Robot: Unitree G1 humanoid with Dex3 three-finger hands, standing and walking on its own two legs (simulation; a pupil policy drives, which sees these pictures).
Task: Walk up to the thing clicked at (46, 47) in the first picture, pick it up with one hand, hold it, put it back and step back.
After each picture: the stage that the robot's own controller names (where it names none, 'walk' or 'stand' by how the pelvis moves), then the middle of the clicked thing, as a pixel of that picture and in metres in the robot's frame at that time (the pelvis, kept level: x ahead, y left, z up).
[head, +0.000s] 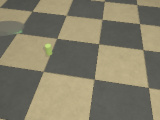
stand; (48, 49) +1.27 +0.31 -0.72
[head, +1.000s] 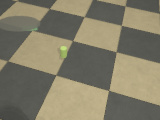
walk; (63, 52) +1.17 +0.11 -0.70
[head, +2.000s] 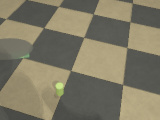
walk; (59, 89) +0.73 +0.11 -0.71
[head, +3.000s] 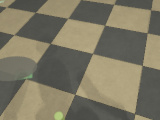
stand; (59, 118) +0.49 +0.22 -0.70
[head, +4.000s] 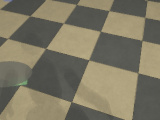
stand; out of the picture +0.44 +0.18 -0.72
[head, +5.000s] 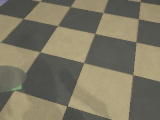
stand; out of the picture +0.41 +0.20 -0.72
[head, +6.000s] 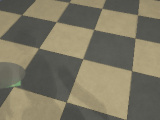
stand; out of the picture +0.42 +0.20 -0.72
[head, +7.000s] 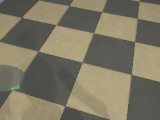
stand; out of the picture +0.41 +0.20 -0.73
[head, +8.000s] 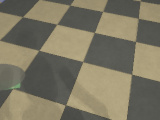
stand; out of the picture +0.41 +0.20 -0.73
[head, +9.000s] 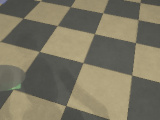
go down; out of the picture +0.42 +0.20 -0.73
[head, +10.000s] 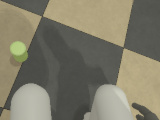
go down; (19, 52) +0.49 +0.24 -0.37
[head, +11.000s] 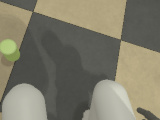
approach; (10, 51) +0.49 +0.25 -0.33
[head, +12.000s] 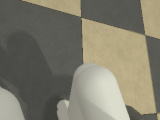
close in; out of the picture +0.46 +0.31 -0.23
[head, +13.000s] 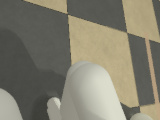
lift; out of the picture +0.45 +0.31 -0.22
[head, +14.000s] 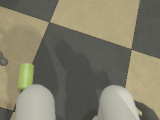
close; (25, 76) +0.40 +0.25 -0.37
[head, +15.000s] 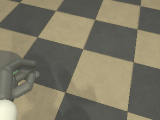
close; out of the picture +0.36 +0.20 -0.68
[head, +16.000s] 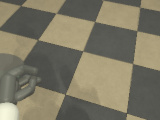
hold; out of the picture +0.35 +0.22 -0.70
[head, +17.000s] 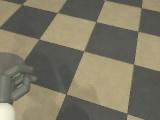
hold; out of the picture +0.35 +0.21 -0.71
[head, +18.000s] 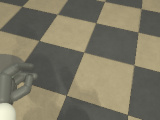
crouch; out of the picture +0.35 +0.21 -0.70
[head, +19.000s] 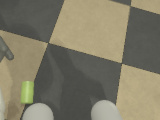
crouch; (27, 92) +0.39 +0.24 -0.49
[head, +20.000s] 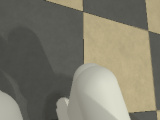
lower; out of the picture +0.37 +0.30 -0.26
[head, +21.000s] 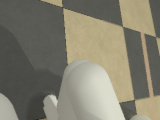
lower; out of the picture +0.37 +0.31 -0.25
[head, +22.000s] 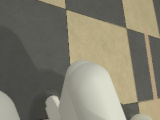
lower; out of the picture +0.37 +0.30 -0.25
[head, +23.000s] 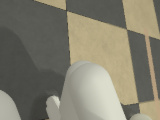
lower; out of the picture +0.37 +0.30 -0.25
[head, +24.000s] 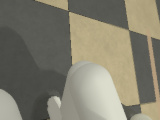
loosen; out of the picture +0.37 +0.29 -0.25
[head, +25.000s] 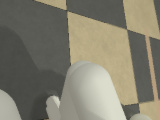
withdraw; out of the picture +0.37 +0.28 -0.26
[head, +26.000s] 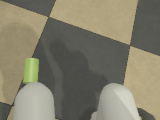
walk; (31, 71) +0.42 +0.21 -0.37
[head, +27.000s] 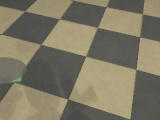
stand; out of the picture +0.35 +0.15 -0.68
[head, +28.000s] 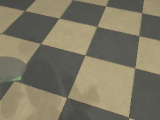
stand; out of the picture +0.36 +0.16 -0.69
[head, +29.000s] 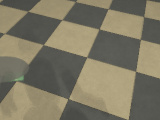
stand; out of the picture +0.35 +0.14 -0.72
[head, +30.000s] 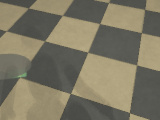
walk; out of the picture +0.37 +0.13 -0.74
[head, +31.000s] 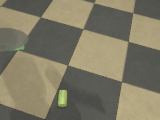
walk; (62, 98) +0.56 +0.07 -0.73
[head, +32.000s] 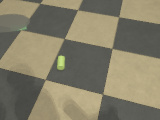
walk; (61, 62) +0.92 +0.20 -0.71
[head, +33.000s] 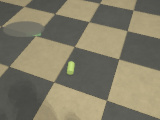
stand; (70, 68) +1.01 +0.09 -0.74
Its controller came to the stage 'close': yes
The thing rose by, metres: 0.01
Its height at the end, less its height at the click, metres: -0.02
